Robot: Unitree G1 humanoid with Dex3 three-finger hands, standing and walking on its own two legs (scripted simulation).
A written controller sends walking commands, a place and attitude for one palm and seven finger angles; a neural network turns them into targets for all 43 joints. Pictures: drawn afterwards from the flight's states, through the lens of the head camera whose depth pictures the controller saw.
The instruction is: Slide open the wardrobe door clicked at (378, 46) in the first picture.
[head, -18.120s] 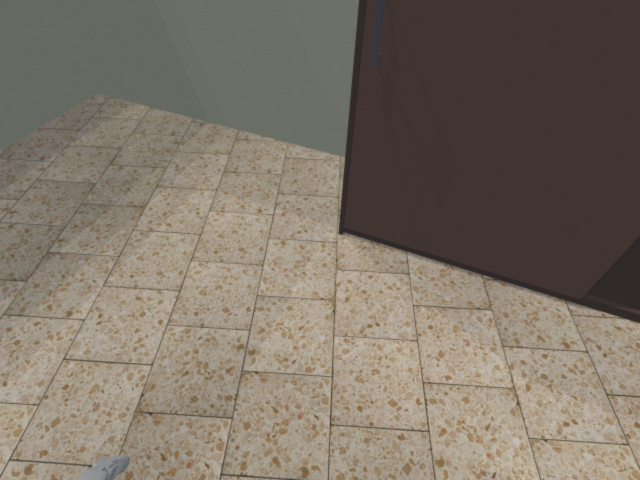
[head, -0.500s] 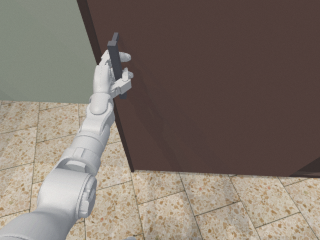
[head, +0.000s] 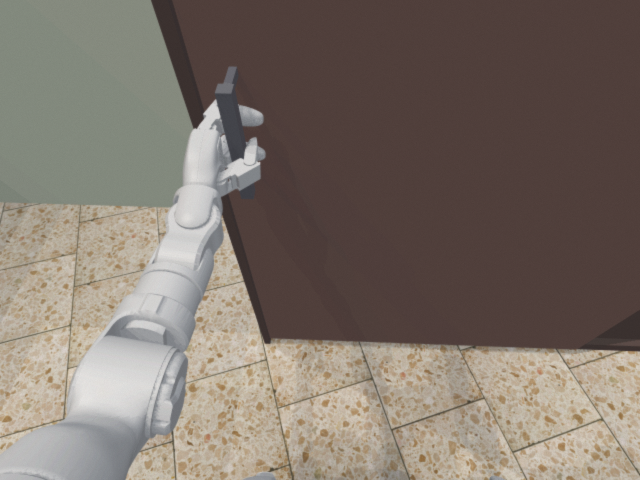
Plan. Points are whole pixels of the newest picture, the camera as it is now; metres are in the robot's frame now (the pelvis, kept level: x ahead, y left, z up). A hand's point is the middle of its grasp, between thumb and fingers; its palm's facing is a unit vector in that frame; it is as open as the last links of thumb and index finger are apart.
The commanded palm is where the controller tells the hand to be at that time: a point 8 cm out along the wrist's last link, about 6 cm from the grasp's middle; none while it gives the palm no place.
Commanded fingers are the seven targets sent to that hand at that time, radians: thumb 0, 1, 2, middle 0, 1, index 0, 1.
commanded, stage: step sideways, sliding the door along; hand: left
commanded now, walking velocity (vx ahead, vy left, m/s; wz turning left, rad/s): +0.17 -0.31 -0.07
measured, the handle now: (240, 138) +0.52 +0.12 +0.12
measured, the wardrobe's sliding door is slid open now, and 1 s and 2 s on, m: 0.00 0.07 0.35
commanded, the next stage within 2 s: none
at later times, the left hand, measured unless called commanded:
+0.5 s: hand (265, 164) +0.47 +0.08 +0.12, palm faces +0.18 -0.97 -0.14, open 6.0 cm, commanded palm +0.44 +0.06 +0.12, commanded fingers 0.00 0.90 0.90 -0.45 -1.40 -0.45 -1.40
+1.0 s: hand (320, 160) +0.48 +0.01 +0.12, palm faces +0.40 -0.91 -0.10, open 6.4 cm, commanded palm +0.44 -0.03 +0.12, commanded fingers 0.00 0.90 0.90 -0.45 -1.40 -0.45 -1.40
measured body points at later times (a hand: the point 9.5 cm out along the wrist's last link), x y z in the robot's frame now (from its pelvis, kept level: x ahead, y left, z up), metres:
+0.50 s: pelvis +0.03 -0.09 +0.01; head +0.12 -0.10 +0.45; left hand +0.45 +0.13 +0.13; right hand +0.17 -0.33 -0.13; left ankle -0.01 +0.07 -0.72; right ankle +0.00 -0.16 -0.67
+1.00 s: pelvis +0.11 -0.21 +0.01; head +0.23 -0.22 +0.44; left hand +0.45 +0.06 +0.13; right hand +0.35 -0.41 -0.11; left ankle +0.05 -0.09 -0.71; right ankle +0.17 -0.28 -0.71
